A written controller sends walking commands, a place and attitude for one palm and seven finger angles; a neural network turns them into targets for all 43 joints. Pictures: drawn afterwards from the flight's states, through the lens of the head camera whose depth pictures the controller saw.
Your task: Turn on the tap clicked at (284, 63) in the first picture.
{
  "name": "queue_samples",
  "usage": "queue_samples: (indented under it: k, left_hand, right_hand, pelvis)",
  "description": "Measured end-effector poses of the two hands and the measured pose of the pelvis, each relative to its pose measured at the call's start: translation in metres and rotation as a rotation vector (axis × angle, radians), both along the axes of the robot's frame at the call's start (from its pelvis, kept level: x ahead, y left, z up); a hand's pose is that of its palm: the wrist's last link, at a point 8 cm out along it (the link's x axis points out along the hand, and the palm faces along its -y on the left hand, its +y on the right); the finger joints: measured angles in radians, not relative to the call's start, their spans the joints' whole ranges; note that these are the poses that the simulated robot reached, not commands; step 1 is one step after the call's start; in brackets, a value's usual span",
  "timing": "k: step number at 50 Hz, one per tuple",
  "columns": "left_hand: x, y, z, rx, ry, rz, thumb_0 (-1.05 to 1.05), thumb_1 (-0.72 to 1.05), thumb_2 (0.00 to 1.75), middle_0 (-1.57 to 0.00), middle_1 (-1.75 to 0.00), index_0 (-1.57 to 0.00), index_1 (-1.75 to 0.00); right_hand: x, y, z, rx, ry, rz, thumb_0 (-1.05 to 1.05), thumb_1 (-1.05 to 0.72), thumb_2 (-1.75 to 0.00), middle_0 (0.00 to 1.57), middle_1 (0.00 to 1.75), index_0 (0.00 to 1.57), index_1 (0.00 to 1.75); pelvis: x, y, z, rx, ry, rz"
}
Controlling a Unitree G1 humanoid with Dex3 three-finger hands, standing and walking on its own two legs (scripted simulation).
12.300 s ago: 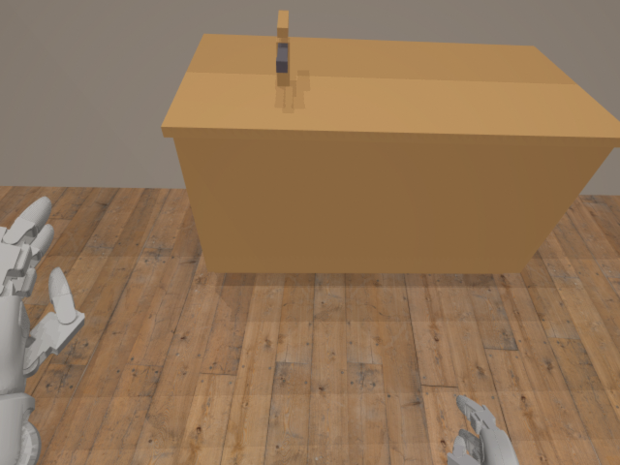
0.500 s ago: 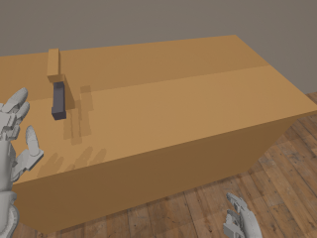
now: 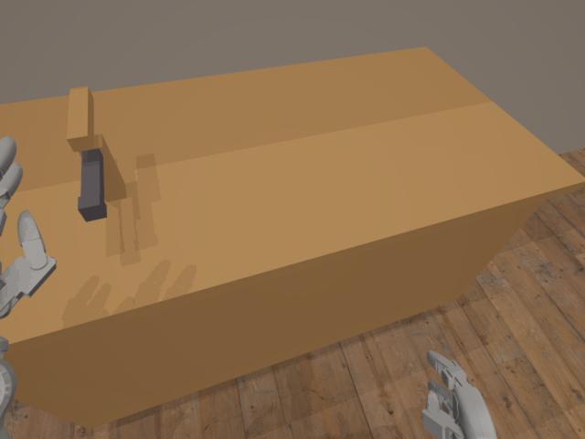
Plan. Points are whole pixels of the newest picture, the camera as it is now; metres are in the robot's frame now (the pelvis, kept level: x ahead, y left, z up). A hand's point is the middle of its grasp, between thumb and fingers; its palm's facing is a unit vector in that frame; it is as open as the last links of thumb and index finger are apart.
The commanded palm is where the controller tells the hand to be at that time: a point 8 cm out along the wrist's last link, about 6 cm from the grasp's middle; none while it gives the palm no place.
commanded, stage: come to a stop and stand still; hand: left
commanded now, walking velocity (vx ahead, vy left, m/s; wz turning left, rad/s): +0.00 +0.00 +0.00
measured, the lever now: (92, 207) +0.38 +0.33 +0.08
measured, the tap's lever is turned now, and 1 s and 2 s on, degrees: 0 0 0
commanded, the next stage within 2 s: look again from close up in 0.70 s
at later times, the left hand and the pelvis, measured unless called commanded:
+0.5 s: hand (69, 284) +0.23 +0.25 +0.15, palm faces +0.38 -0.86 -0.34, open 7.4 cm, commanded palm +0.16 +0.28 +0.18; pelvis +0.01 +0.00 +0.00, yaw +1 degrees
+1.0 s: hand (53, 283) +0.22 +0.26 +0.16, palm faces +0.41 -0.84 -0.35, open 7.4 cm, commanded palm +0.17 +0.29 +0.18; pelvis +0.01 +0.01 +0.00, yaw +1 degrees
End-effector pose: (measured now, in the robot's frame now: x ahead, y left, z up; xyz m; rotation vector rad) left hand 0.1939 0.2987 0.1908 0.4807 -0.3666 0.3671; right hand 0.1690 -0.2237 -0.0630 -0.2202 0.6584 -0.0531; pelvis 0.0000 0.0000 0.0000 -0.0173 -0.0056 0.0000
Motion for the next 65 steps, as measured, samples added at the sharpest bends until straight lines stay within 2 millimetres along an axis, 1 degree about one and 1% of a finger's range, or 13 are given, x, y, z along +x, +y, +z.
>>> queue_samples:
  k: [2, 4, 6, 9, 13, 18, 23, 27, 32, 46, 60, 63, 65]
  left_hand:
    - [-0.007, -0.018, -0.01, -0.02, 0.054, -0.056, 0.02, 0.9, 0.9, -0.21, -0.3, -0.21, -0.3]
    - [-0.015, -0.027, -0.019, -0.033, 0.106, -0.089, 0.02, 0.9, 0.9, -0.21, -0.31, -0.21, -0.3]
    - [-0.021, -0.025, -0.027, -0.036, 0.14, -0.081, 0.02, 0.89, 0.9, -0.21, -0.31, -0.21, -0.3]
    - [-0.025, -0.008, -0.031, -0.04, 0.135, -0.012, 0.02, 0.89, 0.9, -0.22, -0.31, -0.22, -0.3]
    - [-0.025, 0.007, -0.024, -0.08, 0.051, 0.072, 0.02, 0.89, 0.9, -0.22, -0.31, -0.22, -0.3]
    - [-0.017, -0.006, -0.016, -0.115, -0.022, 0.033, 0.02, 0.89, 0.9, -0.21, -0.31, -0.21, -0.3]
    - [-0.008, -0.013, -0.022, -0.09, 0.038, -0.026, 0.02, 0.89, 0.9, -0.21, -0.31, -0.21, -0.3]
    - [-0.007, -0.003, -0.027, -0.068, 0.096, -0.009, 0.02, 0.89, 0.9, -0.21, -0.31, -0.21, -0.3]
    - [-0.01, 0.004, -0.024, -0.066, 0.088, 0.022, 0.02, 0.89, 0.9, -0.21, -0.31, -0.21, -0.3]
    - [-0.009, 0.003, -0.022, -0.073, 0.085, 0.019, 0.02, 0.89, 0.9, -0.21, -0.31, -0.21, -0.3]
    - [-0.013, -0.001, -0.022, -0.079, 0.088, 0.035, 0.02, 0.89, 0.9, -0.21, -0.31, -0.21, -0.3]
    - [0.003, 0.013, 0.003, 0.092, 0.041, 0.037, 0.02, 0.89, 0.9, -0.22, -0.31, -0.22, -0.3]
    - [0.013, 0.026, 0.015, 0.049, 0.013, 0.072, 0.02, 0.89, 0.9, -0.22, -0.31, -0.22, -0.3]
  right_hand:
    - [-0.001, -0.003, -0.001, 0.007, -0.013, -0.023, 0.01, -0.9, -0.9, 0.2, 0.3, 0.2, 0.3]
    - [-0.003, -0.005, -0.002, 0.005, -0.011, -0.041, 0.01, -0.9, -0.9, 0.2, 0.3, 0.2, 0.3]
    - [-0.004, -0.005, -0.002, -0.006, 0.001, -0.05, 0.01, -0.9, -0.9, 0.2, 0.3, 0.2, 0.3]
    - [-0.004, -0.005, -0.002, -0.029, 0.022, -0.039, 0.01, -0.9, -0.9, 0.2, 0.3, 0.2, 0.3]
    - [0.001, -0.001, 0.002, -0.049, 0.019, 0.001, 0.01, -0.9, -0.9, 0.2, 0.3, 0.2, 0.3]
    - [0.013, 0.007, 0.009, -0.041, -0.022, 0.029, 0.01, -0.9, -0.9, 0.2, 0.3, 0.2, 0.3]
    - [0.02, 0.014, 0.013, -0.019, -0.046, 0.017, 0.01, -0.9, -0.9, 0.2, 0.3, 0.2, 0.3]
    - [0.02, 0.017, 0.011, -0.016, -0.026, 0.007, 0.01, -0.9, -0.9, 0.2, 0.3, 0.2, 0.3]
    - [0.017, 0.018, 0.005, -0.031, 0.02, 0.017, 0.01, -0.9, -0.9, 0.2, 0.3, 0.2, 0.3]
    - [0.018, 0.02, 0.004, -0.02, 0.024, 0.001, 0.01, -0.9, -0.9, 0.2, 0.3, 0.2, 0.3]
    - [0.016, 0.013, 0.002, -0.023, 0.033, -0.003, 0.01, -0.9, -0.9, 0.2, 0.3, 0.2, 0.3]
    - [0.015, 0.018, -0.003, -0.072, 0.049, 0.099, 0.01, -0.9, -0.9, 0.2, 0.3, 0.2, 0.3]
    - [0.014, 0.018, -0.009, -0.062, 0.07, 0.142, 0.01, -0.9, -0.9, 0.2, 0.3, 0.2, 0.3]
  pelvis:
    - [0.002, 0.002, 0.0, 0.001, -0.002, -0.003]
    - [0.004, 0.002, -0.001, 0.002, -0.004, -0.001]
    - [0.006, 0.0, 0.0, 0.002, -0.007, 0.003]
    - [0.005, -0.004, 0.0, 0.0, -0.012, 0.014]
    - [0.004, -0.005, 0.0, -0.004, -0.02, 0.021]
    - [0.005, -0.002, 0.001, -0.007, -0.021, 0.019]
    - [0.007, 0.001, 0.002, -0.008, -0.013, 0.015]
    - [0.009, 0.002, 0.003, -0.009, -0.009, 0.016]
    - [0.011, 0.004, 0.003, -0.008, -0.01, 0.021]
    - [0.012, 0.007, 0.003, -0.008, -0.019, 0.022]
    - [0.012, 0.004, 0.003, -0.009, -0.02, 0.024]
    - [0.006, -0.001, 0.0, -0.005, -0.021, 0.058]
    - [0.003, -0.005, -0.001, 0.005, -0.014, 0.056]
